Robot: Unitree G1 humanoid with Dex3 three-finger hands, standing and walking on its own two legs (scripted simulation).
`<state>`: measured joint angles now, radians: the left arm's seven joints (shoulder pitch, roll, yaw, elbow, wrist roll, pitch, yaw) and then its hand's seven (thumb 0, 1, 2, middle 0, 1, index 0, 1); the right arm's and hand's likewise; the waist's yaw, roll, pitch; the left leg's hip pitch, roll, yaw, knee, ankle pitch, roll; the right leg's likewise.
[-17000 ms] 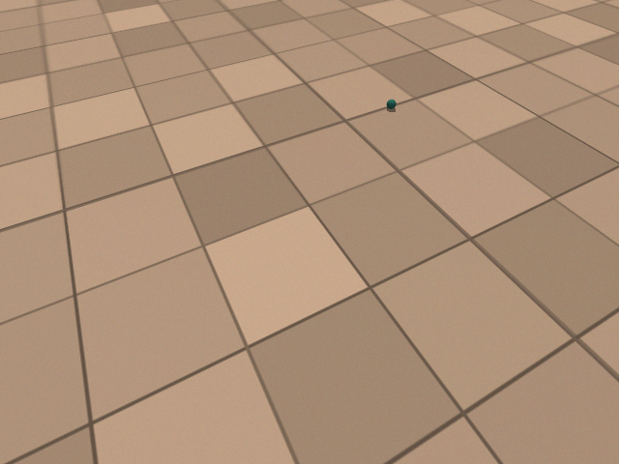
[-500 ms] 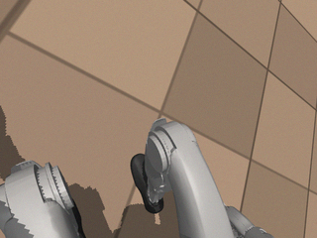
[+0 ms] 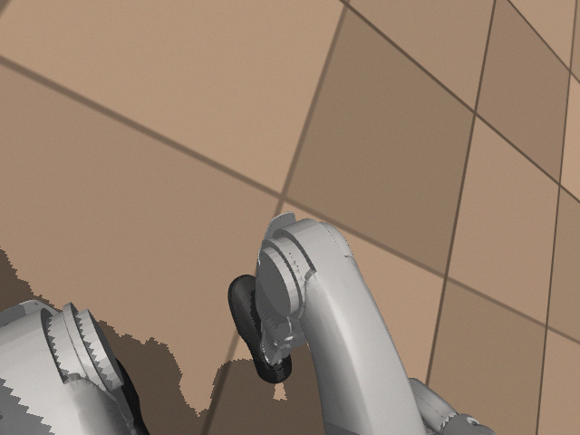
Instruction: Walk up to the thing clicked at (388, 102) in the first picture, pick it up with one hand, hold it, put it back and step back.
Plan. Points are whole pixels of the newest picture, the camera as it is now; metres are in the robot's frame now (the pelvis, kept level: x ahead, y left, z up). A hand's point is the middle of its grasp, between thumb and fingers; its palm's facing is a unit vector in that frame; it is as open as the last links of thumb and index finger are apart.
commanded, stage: close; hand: left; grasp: from above
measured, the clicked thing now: out of the picture +0.47 +0.34 -0.27
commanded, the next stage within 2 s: settle in 1.48 s
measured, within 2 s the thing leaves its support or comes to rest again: leaves its support in 1.82 s
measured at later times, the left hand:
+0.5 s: hand out of the picture +0.45 +0.33 -0.25, palm faces -0.46 -0.16 -0.87, open 12.9 cm
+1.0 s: hand out of the picture +0.45 +0.32 -0.26, palm faces -0.45 -0.16 -0.88, open 9.7 cm
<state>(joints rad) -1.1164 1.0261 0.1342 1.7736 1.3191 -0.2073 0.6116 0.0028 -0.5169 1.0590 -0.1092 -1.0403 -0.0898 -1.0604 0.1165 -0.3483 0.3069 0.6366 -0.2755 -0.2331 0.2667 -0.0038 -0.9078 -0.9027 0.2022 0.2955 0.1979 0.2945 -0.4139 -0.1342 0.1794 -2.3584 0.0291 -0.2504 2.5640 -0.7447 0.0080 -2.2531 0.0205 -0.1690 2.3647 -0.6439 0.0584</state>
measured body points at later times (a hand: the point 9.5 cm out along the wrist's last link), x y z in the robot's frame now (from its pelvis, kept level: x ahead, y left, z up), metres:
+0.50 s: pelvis +0.00 +0.00 +0.00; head +0.28 +0.13 +0.33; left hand +0.47 +0.33 -0.20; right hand +0.05 -0.25 -0.05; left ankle +0.06 +0.12 -0.27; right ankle +0.12 -0.12 -0.27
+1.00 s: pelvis +0.00 +0.00 +0.01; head +0.29 +0.13 +0.32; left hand +0.47 +0.33 -0.21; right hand +0.04 -0.25 -0.04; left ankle +0.06 +0.12 -0.27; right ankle +0.12 -0.12 -0.27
